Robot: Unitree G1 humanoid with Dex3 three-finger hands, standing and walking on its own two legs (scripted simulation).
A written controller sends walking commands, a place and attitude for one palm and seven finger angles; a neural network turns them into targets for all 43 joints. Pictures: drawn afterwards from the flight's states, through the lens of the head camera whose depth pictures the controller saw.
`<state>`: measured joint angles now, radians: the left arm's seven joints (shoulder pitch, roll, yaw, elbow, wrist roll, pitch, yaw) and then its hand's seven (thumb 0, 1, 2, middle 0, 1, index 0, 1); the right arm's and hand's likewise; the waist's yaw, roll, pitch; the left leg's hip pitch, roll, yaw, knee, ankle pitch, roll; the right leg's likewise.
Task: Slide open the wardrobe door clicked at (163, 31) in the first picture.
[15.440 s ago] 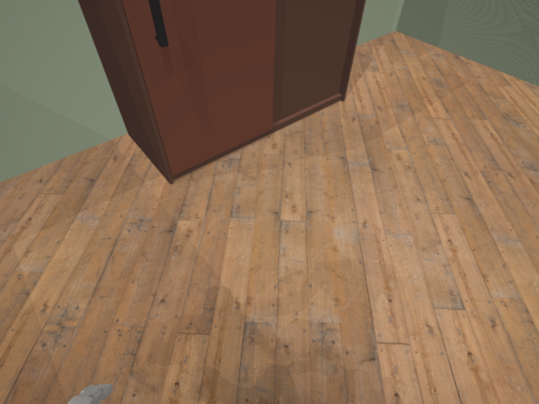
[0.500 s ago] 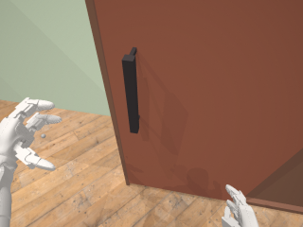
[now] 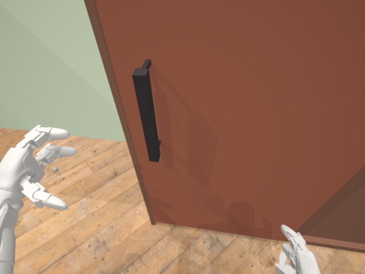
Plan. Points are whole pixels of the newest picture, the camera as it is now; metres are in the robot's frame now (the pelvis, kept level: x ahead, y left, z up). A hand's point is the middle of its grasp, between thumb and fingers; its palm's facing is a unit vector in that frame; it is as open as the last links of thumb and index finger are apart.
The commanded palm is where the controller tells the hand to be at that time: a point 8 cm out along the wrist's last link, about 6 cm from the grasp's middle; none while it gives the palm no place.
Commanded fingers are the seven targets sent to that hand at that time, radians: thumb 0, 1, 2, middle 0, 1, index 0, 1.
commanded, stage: raise the hand with hooked fingers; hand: left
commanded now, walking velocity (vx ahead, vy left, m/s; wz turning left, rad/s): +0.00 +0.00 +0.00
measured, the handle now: (151, 116) +0.46 +0.12 +0.10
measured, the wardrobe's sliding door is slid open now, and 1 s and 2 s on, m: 0.00 0.00 0.00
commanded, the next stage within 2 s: move the hooked fingers beside the handle in 0.02 s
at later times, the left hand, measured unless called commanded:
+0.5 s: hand (77, 153) +0.31 +0.24 +0.12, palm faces -0.02 -1.00 -0.06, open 14.0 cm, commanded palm +0.28 +0.30 +0.13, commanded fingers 0.00 -0.50 0.30 -0.30 -1.20 -0.30 -1.20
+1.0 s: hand (97, 140) +0.36 +0.22 +0.11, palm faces -0.05 -1.00 -0.03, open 14.0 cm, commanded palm +0.33 +0.28 +0.12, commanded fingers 0.00 -0.50 0.30 -0.30 -1.20 -0.30 -1.20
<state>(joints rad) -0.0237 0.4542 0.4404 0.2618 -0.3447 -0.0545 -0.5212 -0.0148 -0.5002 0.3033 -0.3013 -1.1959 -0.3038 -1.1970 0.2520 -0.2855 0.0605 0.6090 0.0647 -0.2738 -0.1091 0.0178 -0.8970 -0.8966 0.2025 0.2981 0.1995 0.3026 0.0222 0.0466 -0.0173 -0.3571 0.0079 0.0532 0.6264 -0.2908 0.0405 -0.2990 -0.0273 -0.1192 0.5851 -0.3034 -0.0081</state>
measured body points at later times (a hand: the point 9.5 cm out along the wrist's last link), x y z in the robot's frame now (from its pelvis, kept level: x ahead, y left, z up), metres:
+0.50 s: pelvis +0.01 -0.02 +0.00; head +0.02 -0.03 +0.45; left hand +0.30 +0.30 +0.13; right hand +0.17 -0.27 -0.08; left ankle +0.02 +0.09 -0.73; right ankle +0.00 -0.11 -0.73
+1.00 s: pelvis +0.01 -0.01 +0.00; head +0.03 -0.02 +0.45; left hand +0.35 +0.28 +0.12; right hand +0.15 -0.26 -0.09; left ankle +0.02 +0.09 -0.73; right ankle +0.00 -0.11 -0.73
